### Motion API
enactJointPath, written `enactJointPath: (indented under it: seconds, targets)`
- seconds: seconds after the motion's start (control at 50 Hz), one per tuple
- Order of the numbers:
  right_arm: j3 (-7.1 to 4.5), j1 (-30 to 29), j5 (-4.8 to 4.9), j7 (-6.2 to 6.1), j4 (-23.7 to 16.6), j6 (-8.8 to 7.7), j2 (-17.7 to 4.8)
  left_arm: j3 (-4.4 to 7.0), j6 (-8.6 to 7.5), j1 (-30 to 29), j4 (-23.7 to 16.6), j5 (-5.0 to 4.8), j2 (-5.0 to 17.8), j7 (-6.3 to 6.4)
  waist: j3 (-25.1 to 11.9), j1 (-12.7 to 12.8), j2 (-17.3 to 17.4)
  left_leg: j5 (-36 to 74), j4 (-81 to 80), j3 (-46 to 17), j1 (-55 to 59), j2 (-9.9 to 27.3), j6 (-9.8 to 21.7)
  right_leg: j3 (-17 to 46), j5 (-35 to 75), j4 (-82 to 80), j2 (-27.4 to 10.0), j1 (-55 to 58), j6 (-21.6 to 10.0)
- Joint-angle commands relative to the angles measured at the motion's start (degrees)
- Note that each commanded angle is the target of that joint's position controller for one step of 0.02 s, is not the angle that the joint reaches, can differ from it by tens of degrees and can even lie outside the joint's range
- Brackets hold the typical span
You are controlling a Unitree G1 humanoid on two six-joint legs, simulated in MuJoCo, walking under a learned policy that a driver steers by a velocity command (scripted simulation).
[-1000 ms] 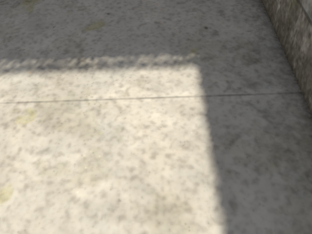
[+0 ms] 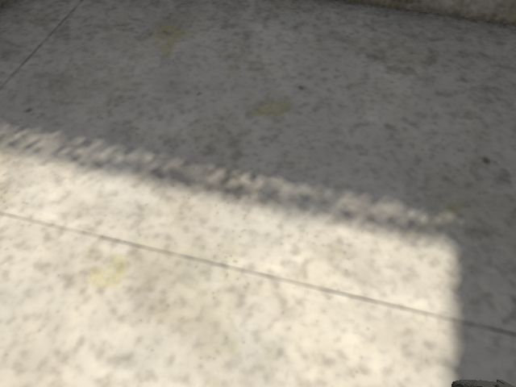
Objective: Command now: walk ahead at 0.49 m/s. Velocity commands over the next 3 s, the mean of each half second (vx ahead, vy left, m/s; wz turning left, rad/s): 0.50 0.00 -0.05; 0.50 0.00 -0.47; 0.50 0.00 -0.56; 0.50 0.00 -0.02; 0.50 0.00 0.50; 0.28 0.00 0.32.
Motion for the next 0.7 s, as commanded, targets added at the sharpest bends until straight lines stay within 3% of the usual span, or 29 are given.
enactJointPath:
  seconds: [0.02, 0.06, 0.08, 0.1, 0.12, 0.14, 0.16, 0.18, 0.2, 0.22, 0.24, 0.32, 0.36, 0.44, 0.54, 0.58, 0.6, 0.62, 0.64, 0.66, 0.68, 0.7]
  targets:
    - [-1.29, -5.2, 0.42, 0.82, -5.1, -1.16, -4.6, 2.61, 0.21, 0.4, -2.2, -0.57, 10.8, 0.36, 1.7, -0.6, -5.4, 1.0, -4.9, 1.1, 4.3, -1.7, 1.2, 8.0, 10.7, -3.5, -16.7, -2.6, -9.0]
    - [-1.85, -4.1, 0.33, 1.21, -5.2, -1.28, -5.8, 2.81, 1.03, 0.5, -1.7, -0.53, 11.3, 0.61, 1.0, -2.0, -6.1, -3.4, -6.7, 1.6, 6.4, -2.6, 2.8, 8.7, 13.9, -0.4, -18.2, 0.8, -7.9]
    - [-2.42, -0.9, 0.20, 1.23, -4.4, -1.34, -6.6, 2.82, 1.41, -0.4, -1.7, -0.54, 11.6, 0.74, -0.6, -4.3, -6.3, -4.7, -8.2, 2.8, 11.0, -3.9, 3.9, 7.8, 20.3, 3.8, -17.5, 1.4, -6.9]
    - [-3.69, 6.2, -0.05, 0.92, -2.3, -1.29, -8.7, 2.37, 1.72, -0.5, -1.6, -0.27, 10.4, 0.82, -5.0, -7.9, -5.4, -5.5, -9.1, 4.4, 20.8, -5.6, 5.5, 5.5, 27.9, 13.1, -14.8, 0.1, -5.4]
    - [-5.02, 15.9, -0.41, 0.37, -0.4, -1.10, -12.2, 1.04, 1.72, -0.2, -2.6, 0.85, 7.4, 0.99, -12.9, -11.9, -1.8, -4.7, -7.3, -1.3, 35.7, 0.1, 8.3, 2.6, 21.9, 28.3, -11.7, -7.4, -3.2]
    - [-6.34, 19.9, -1.40, 0.18, 0.2, -0.75, -19.0, -0.94, 0.63, 6.2, -4.5, 1.09, 1.1, 0.74, -19.9, -9.1, 13.6, -13.9, -11.6, -28.7, 55.5, 14.3, 17.8, 0.3, -5.2, 50.9, -1.8, -30.5, 1.4]
    - [-5.20, 21.4, -0.50, 0.52, 0.3, -0.77, -13.8, -0.35, -0.49, 4.5, -3.7, 0.05, 4.8, 0.50, -22.9, -11.1, 12.8, -22.5, -19.4, -41.0, 57.3, 15.7, 19.6, 8.2, -19.3, 59.0, -1.4, -38.6, 1.4]
    - [-4.13, 17.6, -0.48, 0.55, 0.1, -0.93, -11.0, 0.84, -1.11, -0.3, -5.0, -1.44, 9.0, 0.15, -14.4, -11.0, 8.3, -23.5, -19.7, -33.0, 51.7, 14.2, 17.0, 8.5, -16.0, 61.7, -4.8, -43.4, 0.5]
    - [-3.64, 14.1, -0.60, 0.50, -0.4, -0.91, -9.5, 0.65, -1.34, -4.0, -5.9, -1.34, 8.6, 0.18, -9.8, -9.8, 4.2, -18.9, -20.0, -25.6, 44.7, 11.8, 15.6, 7.0, -11.0, 59.8, -7.6, -42.9, 0.1]
    - [-3.16, 11.1, -0.85, 0.63, -0.5, -0.92, -8.0, 0.69, -1.24, -5.9, -6.3, -0.31, 8.0, 0.27, -5.9, -8.3, 1.9, -13.0, -21.5, -20.5, 38.0, 9.6, 15.0, 6.4, -7.4, 56.1, -9.3, -41.2, 0.3]
    - [-2.72, 9.2, -1.26, 0.66, -0.6, -1.22, -6.7, 0.96, -0.74, -5.3, -6.0, 0.16, 7.7, 0.26, -4.7, -6.4, 2.6, -8.5, -23.2, -17.0, 33.4, 7.9, 14.4, 6.9, -4.6, 53.1, -10.9, -37.7, 0.5]
    - [-3.23, 9.0, -0.76, 0.48, 1.0, -2.40, -8.0, 0.33, 1.18, -5.0, -5.7, 0.73, 4.6, 0.51, -2.7, -4.3, 1.8, 0.9, -27.9, -9.5, 28.1, 6.4, 15.6, 5.9, 1.1, 46.0, -11.3, -35.3, 2.7]
    - [-3.47, 9.8, -0.85, 0.02, 2.1, -2.28, -8.6, 0.08, 1.27, -8.5, -6.6, 0.85, 4.0, 0.48, -1.3, -5.1, 0.7, 2.2, -29.1, -6.0, 29.1, 5.9, 15.2, 5.9, 6.9, 39.2, -11.4, -37.4, 3.5]
    - [-3.71, 11.7, -0.99, -0.58, 4.0, -2.04, -9.7, -0.49, 0.84, -14.8, -7.9, 0.16, 2.7, -0.48, 0.8, -8.0, 0.8, 0.7, -30.5, 1.3, 30.2, 4.6, 12.5, 4.3, 18.5, 26.4, -9.5, -35.2, 2.9]
    - [-4.18, 14.9, -0.46, -0.89, 7.1, -0.96, -10.3, -0.44, 0.66, -21.0, -11.2, -0.20, 2.9, -1.83, 3.0, -10.1, 0.1, 2.5, -28.2, 4.7, 39.3, 7.9, 11.2, 4.0, 16.6, 19.9, -7.9, -37.9, 0.4]
    - [-4.47, 14.4, -0.17, -1.25, 7.5, -0.15, -10.7, -0.25, 0.59, -21.4, -12.2, 0.02, 3.2, -2.56, 2.8, -9.4, 0.6, 10.2, -24.8, 5.9, 42.9, 8.9, 10.1, 2.5, 11.6, 18.9, -6.9, -37.7, -1.2]
    - [-4.67, 13.6, -0.14, -1.53, 7.3, 0.24, -11.4, 0.11, 0.61, -20.3, -12.5, 0.16, 3.9, -2.78, 1.5, -8.4, 1.4, 19.6, -21.5, 7.0, 43.8, 8.8, 9.3, 0.8, 8.7, 18.8, -5.4, -35.0, -2.1]
    - [-4.93, 12.9, -0.12, -1.92, 7.0, 0.70, -12.3, 0.80, 0.76, -17.5, -12.2, 0.29, 5.1, -2.81, -1.1, -6.7, 2.6, 30.7, -16.4, 8.1, 44.4, 8.4, 8.4, -1.3, 5.9, 19.2, -3.4, -30.4, -3.2]
    - [-4.98, 12.0, -0.15, -2.36, 6.6, 1.35, -12.6, 2.08, 0.92, -10.8, -10.8, 0.26, 7.1, -2.64, -5.2, -2.8, 2.6, 38.2, -7.0, 10.1, 42.9, 7.0, 7.0, -3.0, 6.2, 17.8, -0.9, -21.3, -4.7]
    - [-4.52, 12.2, -0.42, -2.92, 5.9, 1.54, -11.7, 3.92, 1.19, -1.6, -8.6, 0.02, 10.4, -1.93, -10.4, 1.4, 0.7, 34.4, 6.0, 11.6, 34.8, 4.7, 5.0, -0.1, 8.6, 16.8, -0.9, -6.3, -7.0]
    - [-2.68, 16.4, -1.91, -2.59, 3.2, 0.42, -6.7, 5.70, 1.63, 5.1, -8.0, 0.17, 17.2, -0.89, -17.8, 0.8, -11.2, 4.7, 28.2, 11.9, 11.9, -2.0, 1.3, 24.3, 7.9, 17.1, -15.3, 16.5, -15.5]
    - [-1.40, 16.6, -1.89, -1.61, 2.5, -1.72, -4.4, 4.97, 1.32, 4.6, -8.7, -0.54, 16.0, -1.07, -24.8, -0.6, -15.4, -33.9, 41.1, 1.2, -3.1, -11.2, -0.4, 50.5, -0.8, 6.4, -23.3, 26.4, -22.9]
